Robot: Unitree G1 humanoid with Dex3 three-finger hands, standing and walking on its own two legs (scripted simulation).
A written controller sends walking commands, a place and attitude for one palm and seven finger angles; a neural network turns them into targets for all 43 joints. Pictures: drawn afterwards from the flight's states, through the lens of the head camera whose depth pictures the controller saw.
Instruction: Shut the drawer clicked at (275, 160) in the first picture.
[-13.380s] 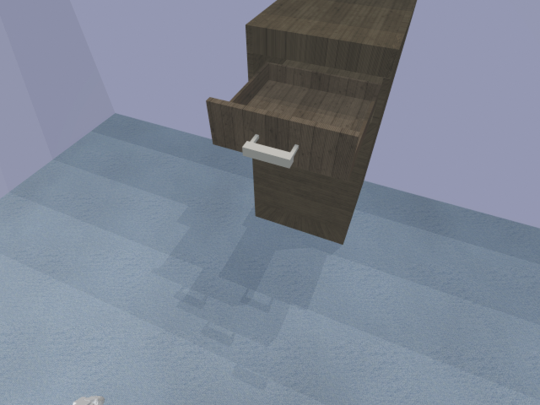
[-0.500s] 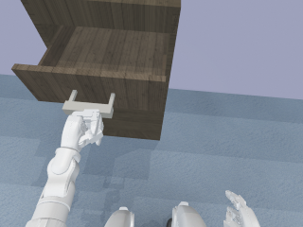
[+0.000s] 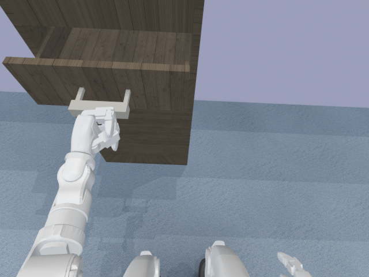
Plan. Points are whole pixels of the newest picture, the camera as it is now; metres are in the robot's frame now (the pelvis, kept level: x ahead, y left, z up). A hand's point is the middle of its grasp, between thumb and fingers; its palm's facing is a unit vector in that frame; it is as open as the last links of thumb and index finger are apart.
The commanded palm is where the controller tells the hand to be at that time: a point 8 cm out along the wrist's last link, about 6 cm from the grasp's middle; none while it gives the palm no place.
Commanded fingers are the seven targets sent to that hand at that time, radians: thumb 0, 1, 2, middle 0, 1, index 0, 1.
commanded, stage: push the drawer shut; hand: left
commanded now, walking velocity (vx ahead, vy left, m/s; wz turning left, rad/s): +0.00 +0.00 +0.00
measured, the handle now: (102, 101) +0.50 +0.18 +0.04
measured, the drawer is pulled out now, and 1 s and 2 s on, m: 0.12 0.01 0.00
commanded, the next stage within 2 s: pull the fist back off the drawer in 1.30 s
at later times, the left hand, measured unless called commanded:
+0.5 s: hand (122, 112) +0.46 +0.13 +0.04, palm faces -0.07 -1.00 -0.05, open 3.4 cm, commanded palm +0.45 +0.19 +0.04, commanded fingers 0.00 0.90 0.90 -1.40 -1.60 -1.40 -1.60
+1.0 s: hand (124, 92) +0.52 +0.13 +0.04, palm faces -0.07 -1.00 -0.05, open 3.3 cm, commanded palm +0.51 +0.18 +0.04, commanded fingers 0.00 0.90 0.90 -1.40 -1.60 -1.40 -1.60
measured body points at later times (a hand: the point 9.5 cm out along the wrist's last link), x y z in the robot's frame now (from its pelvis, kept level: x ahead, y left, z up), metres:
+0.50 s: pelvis -0.01 +0.00 -0.01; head +0.12 +0.00 +0.43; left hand +0.46 +0.19 +0.05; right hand +0.05 -0.26 -0.13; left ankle -0.01 +0.11 -0.66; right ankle +0.04 -0.11 -0.66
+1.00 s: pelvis -0.01 +0.00 -0.02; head +0.15 +0.01 +0.41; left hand +0.52 +0.19 +0.05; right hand -0.01 -0.26 -0.13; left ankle -0.01 +0.11 -0.66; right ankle +0.04 -0.11 -0.66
